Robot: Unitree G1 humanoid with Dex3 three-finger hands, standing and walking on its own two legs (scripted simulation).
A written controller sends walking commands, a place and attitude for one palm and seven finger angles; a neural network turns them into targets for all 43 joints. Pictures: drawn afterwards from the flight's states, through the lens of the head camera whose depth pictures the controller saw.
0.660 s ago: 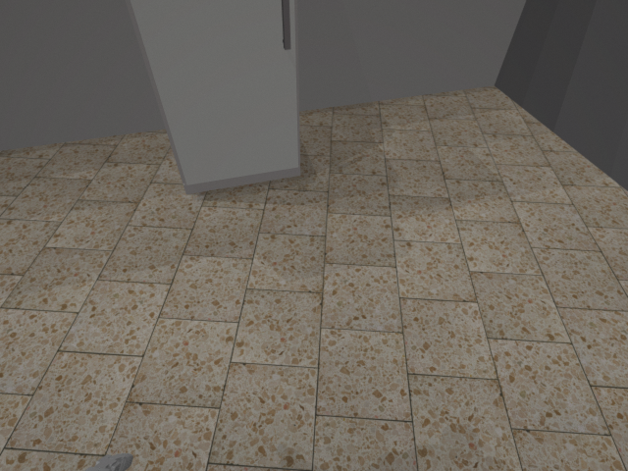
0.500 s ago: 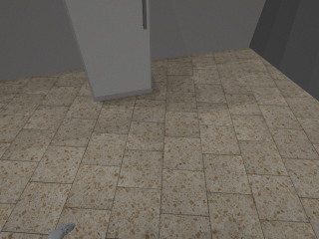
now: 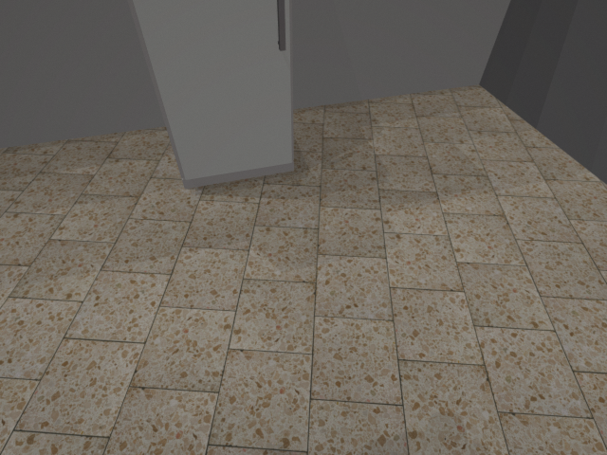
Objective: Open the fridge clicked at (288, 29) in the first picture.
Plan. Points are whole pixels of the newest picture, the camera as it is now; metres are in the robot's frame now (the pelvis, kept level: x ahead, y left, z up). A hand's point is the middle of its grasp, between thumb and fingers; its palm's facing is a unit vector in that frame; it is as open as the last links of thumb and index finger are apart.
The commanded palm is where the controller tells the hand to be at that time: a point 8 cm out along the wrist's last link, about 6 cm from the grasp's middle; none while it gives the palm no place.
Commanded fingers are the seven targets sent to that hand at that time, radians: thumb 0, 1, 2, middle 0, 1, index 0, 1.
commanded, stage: stand and wait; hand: right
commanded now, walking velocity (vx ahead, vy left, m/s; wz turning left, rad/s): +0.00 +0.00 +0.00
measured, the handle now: out of the picture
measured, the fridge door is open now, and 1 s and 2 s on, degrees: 0 0 0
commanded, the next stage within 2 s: look at it before walking up in 0.16 s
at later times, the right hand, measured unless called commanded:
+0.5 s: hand out of the picture +0.07 -0.24 -0.15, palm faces -0.03 +0.94 -0.33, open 7.4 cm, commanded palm none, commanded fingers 0.00 -0.90 -0.90 0.20 0.30 0.20 0.30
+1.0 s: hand out of the picture +0.06 -0.24 -0.16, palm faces -0.03 +0.95 -0.32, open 7.4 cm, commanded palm none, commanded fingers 0.00 -0.90 -0.90 0.20 0.30 0.20 0.30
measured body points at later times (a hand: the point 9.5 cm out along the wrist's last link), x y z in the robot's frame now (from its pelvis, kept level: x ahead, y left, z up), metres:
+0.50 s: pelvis -0.01 +0.00 +0.00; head -0.01 +0.00 +0.45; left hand +0.07 +0.30 -0.13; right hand +0.07 -0.29 -0.13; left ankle +0.00 +0.13 -0.74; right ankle -0.01 -0.12 -0.74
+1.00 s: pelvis +0.00 +0.00 +0.00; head +0.00 +0.00 +0.45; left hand +0.07 +0.29 -0.13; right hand +0.07 -0.28 -0.14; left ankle +0.00 +0.13 -0.74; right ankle -0.01 -0.12 -0.74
